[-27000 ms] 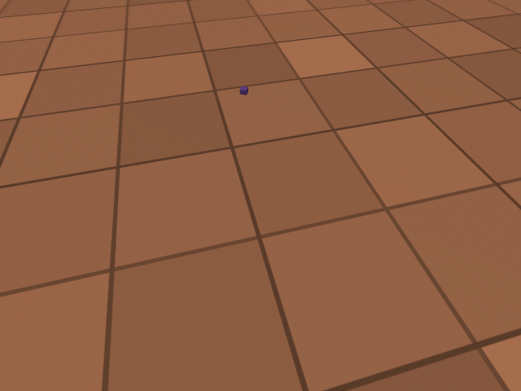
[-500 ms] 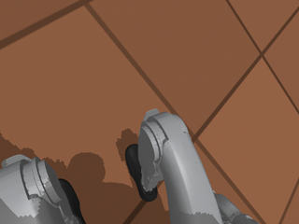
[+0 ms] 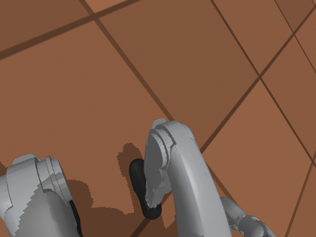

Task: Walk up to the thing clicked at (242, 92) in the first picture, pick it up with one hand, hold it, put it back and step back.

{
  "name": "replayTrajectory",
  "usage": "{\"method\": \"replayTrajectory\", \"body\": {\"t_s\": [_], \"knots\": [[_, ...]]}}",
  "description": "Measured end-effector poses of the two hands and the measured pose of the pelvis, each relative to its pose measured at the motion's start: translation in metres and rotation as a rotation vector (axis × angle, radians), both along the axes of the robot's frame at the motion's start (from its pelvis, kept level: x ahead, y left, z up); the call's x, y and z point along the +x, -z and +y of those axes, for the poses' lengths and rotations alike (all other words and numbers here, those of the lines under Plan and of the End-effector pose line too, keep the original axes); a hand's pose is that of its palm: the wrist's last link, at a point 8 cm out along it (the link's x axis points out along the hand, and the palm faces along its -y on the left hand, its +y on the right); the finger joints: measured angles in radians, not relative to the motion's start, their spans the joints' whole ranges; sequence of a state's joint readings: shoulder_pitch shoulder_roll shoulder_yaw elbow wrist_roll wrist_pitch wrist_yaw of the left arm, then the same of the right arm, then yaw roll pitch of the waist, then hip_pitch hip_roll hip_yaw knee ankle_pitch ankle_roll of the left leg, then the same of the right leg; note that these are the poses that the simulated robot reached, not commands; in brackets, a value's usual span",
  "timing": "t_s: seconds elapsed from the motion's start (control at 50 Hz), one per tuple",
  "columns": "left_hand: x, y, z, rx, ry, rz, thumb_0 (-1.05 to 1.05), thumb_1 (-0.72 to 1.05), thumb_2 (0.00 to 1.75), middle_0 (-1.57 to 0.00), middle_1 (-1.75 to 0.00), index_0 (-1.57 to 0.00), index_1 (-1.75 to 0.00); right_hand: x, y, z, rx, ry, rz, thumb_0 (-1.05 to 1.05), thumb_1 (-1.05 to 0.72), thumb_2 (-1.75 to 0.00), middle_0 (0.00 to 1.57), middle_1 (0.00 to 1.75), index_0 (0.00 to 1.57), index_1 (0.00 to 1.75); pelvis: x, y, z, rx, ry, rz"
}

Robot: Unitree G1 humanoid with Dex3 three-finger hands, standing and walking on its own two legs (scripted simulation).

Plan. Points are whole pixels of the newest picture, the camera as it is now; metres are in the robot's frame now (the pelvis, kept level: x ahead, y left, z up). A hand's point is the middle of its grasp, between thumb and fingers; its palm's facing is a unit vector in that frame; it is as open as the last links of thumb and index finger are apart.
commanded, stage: rest palm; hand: left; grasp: from above
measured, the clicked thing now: out of the picture +0.45 +0.33 -0.28
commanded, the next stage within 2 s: close in 0.92 s
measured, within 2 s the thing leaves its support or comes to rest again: neither
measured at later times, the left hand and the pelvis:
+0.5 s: hand out of the picture +0.44 +0.32 -0.26, palm faces -0.51 -0.16 -0.85, open 14.3 cm; pelvis +0.00 -0.01 +0.00, yaw +0 degrees
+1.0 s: hand out of the picture +0.44 +0.32 -0.25, palm faces -0.41 -0.12 -0.90, open 13.8 cm; pelvis +0.00 +0.00 +0.00, yaw -1 degrees
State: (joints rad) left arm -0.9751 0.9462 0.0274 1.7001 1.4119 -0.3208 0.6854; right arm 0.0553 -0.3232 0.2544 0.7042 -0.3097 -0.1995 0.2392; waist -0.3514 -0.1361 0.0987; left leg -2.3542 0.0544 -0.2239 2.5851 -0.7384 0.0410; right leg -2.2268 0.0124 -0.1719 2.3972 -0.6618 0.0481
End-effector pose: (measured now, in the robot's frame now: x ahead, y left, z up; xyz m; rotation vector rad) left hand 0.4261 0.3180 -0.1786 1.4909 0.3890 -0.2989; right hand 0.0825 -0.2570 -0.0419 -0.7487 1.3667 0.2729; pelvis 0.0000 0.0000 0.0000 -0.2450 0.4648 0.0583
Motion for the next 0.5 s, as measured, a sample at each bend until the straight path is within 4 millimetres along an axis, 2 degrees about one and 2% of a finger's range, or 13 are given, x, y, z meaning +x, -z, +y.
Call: {"method": "replayTrajectory", "body": {"t_s": [0.16,0.32,0.4,0.5], "knots": [[0.009,0.006,-0.006,0.026,-0.089,-0.022,0.0,-0.52,1.0,-0.11,-0.9,-0.09,-0.92,0.001,-0.002,0.003,0.049,-0.016,-0.02,0.0,-0.9,-0.9,0.2,0.3,0.2,0.29,-0.002,0.0,-0.001,0.004,0.0,0.01],[0.02,0.017,0.011,0.025,-0.229,0.051,0.0,-0.52,0.98,-0.1,-0.92,-0.09,-0.94,-0.015,-0.002,-0.004,0.046,0.03,0.032,0.0,-0.91,-0.9,0.2,0.3,0.2,0.29,0.002,0.001,-0.004,0.009,0.0,0.027],[0.02,0.022,0.014,0.019,-0.218,0.1,0.0,-0.52,0.98,-0.1,-0.94,-0.08,-0.96,-0.025,0.0,-0.003,0.048,0.055,0.082,0.0,-0.91,-0.9,0.2,0.3,0.2,0.29,0.005,0.0,-0.005,0.01,0.0,0.027],[0.02,0.024,0.008,-0.021,-0.158,0.111,0.0,-0.53,0.99,-0.09,-0.94,-0.08,-0.96,-0.032,0.003,0.002,0.052,0.061,0.123,0.0,-0.91,-0.9,0.2,0.3,0.2,0.29,0.005,-0.002,-0.006,0.005,0.003,0.016]]}}
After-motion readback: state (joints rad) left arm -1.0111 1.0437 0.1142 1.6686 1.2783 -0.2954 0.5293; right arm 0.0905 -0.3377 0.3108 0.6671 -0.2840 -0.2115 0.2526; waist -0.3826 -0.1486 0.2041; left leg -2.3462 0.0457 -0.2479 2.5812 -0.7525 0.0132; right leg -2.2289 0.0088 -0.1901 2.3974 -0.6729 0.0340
